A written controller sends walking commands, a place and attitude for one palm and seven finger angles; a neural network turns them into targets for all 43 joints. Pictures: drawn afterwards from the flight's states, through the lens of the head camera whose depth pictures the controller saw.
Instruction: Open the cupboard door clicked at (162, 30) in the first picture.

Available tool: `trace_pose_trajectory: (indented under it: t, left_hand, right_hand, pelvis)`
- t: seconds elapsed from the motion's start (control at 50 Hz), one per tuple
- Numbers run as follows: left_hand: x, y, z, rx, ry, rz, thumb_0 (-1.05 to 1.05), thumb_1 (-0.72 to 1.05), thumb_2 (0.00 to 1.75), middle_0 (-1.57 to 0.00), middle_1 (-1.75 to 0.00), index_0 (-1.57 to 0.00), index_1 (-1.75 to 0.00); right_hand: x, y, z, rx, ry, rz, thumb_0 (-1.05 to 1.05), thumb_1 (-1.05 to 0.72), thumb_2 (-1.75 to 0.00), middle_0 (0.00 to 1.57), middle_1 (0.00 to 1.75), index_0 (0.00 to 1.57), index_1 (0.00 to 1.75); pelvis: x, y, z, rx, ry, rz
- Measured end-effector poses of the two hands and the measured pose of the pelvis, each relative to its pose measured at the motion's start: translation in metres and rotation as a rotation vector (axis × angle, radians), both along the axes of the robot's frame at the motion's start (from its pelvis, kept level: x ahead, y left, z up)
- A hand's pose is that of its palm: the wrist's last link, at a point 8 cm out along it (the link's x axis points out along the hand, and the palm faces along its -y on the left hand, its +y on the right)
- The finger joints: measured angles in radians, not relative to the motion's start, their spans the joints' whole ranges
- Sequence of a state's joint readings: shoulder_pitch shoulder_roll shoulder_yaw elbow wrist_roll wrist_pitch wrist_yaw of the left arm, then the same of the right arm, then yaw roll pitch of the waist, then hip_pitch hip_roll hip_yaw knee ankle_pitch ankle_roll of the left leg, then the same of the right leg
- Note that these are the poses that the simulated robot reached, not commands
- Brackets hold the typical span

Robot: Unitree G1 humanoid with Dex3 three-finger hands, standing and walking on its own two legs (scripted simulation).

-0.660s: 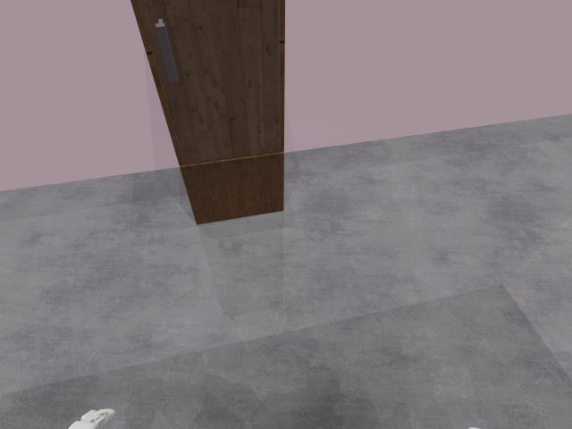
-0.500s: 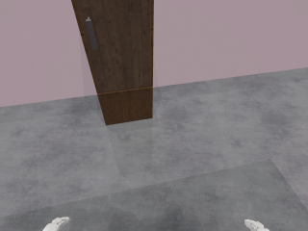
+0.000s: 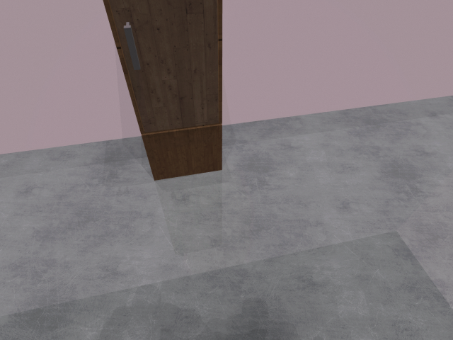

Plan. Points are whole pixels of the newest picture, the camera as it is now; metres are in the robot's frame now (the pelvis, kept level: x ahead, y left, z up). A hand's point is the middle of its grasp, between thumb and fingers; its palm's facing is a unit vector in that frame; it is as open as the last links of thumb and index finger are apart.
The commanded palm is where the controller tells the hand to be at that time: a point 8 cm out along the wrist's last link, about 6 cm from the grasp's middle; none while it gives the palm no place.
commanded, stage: stand and wait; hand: left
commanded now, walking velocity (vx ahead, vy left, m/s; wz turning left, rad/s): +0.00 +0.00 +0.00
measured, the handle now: (132, 46) +1.03 +0.41 +0.03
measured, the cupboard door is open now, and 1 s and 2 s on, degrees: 0 0 0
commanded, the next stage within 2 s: look at it before walking up in 0.30 s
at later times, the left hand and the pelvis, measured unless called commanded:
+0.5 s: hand out of the picture +0.06 +0.24 -0.15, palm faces -0.04 -0.94 -0.33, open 7.4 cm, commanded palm none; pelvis -0.01 +0.00 +0.00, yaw +0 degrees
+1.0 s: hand out of the picture +0.06 +0.25 -0.15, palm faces -0.04 -0.94 -0.33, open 7.4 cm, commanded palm none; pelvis -0.01 +0.00 +0.00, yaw +0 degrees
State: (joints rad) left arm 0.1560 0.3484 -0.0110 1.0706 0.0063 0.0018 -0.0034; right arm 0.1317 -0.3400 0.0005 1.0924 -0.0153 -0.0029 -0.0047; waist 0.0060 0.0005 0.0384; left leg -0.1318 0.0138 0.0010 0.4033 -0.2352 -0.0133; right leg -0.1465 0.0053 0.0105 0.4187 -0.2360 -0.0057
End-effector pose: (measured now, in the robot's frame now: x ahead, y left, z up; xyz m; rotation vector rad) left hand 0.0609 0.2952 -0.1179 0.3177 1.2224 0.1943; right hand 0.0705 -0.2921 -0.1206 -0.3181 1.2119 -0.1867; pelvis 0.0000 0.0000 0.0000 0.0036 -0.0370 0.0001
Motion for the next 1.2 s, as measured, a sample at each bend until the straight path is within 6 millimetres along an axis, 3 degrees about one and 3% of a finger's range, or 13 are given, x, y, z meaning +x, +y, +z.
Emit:
trace_pose_trajectory:
  t: [0.24, 0.76, 1.04, 1.2]
  left_hand:
    - [-0.004, -0.005, 0.002, -0.003, -0.013, -0.014, 0.01, 0.90, 0.89, -0.21, -0.30, -0.20, -0.30]
    - [-0.008, -0.005, -0.001, -0.012, 0.005, -0.017, 0.01, 0.90, 0.89, -0.21, -0.30, -0.20, -0.30]
    - [-0.001, -0.004, 0.000, -0.008, 0.002, -0.008, 0.01, 0.90, 0.89, -0.21, -0.30, -0.20, -0.30]
    - [-0.019, -0.027, -0.025, -0.101, 0.068, 0.038, 0.01, 0.90, 0.89, -0.20, -0.30, -0.20, -0.30]
  right_hand:
    - [-0.018, 0.000, -0.002, 0.014, 0.012, -0.011, 0.00, -0.90, -0.90, 0.20, 0.30, 0.21, 0.30]
    - [-0.018, 0.002, 0.000, 0.011, 0.018, -0.010, 0.00, -0.90, -0.90, 0.20, 0.30, 0.21, 0.30]
    - [-0.004, 0.006, 0.000, 0.013, 0.008, 0.002, 0.00, -0.90, -0.90, 0.20, 0.30, 0.21, 0.30]
    - [-0.013, 0.036, -0.018, 0.070, 0.067, -0.026, 0.00, -0.91, -0.90, 0.20, 0.30, 0.20, 0.30]
  pelvis:
    - [-0.011, -0.002, 0.001, 0.000, -0.001, -0.004]
    - [-0.012, -0.001, 0.002, -0.002, 0.008, -0.005]
    - [-0.004, 0.001, 0.002, -0.001, 0.012, -0.003]
    - [0.023, 0.007, -0.007, -0.025, 0.026, -0.009]
